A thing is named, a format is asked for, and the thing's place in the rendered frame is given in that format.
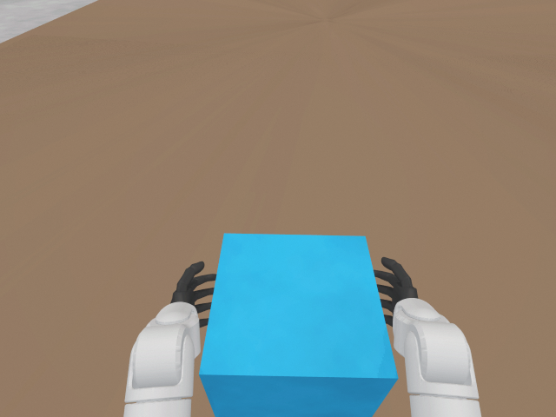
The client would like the left robot forearm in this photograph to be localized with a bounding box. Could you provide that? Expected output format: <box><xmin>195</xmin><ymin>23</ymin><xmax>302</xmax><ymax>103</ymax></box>
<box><xmin>123</xmin><ymin>302</ymin><xmax>201</xmax><ymax>417</ymax></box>

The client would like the robot right hand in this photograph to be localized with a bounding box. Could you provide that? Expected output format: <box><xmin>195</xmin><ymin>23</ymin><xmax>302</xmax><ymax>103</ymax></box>
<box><xmin>374</xmin><ymin>257</ymin><xmax>419</xmax><ymax>327</ymax></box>

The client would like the carton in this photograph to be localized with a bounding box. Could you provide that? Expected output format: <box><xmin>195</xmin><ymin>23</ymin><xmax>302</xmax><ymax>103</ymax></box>
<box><xmin>199</xmin><ymin>234</ymin><xmax>399</xmax><ymax>417</ymax></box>

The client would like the right robot forearm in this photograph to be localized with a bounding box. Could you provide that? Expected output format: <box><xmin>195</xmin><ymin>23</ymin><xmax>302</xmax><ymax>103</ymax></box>
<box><xmin>393</xmin><ymin>298</ymin><xmax>481</xmax><ymax>417</ymax></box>

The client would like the robot left hand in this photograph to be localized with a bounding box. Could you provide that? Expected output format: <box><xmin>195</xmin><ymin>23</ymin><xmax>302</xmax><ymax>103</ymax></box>
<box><xmin>170</xmin><ymin>261</ymin><xmax>216</xmax><ymax>328</ymax></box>

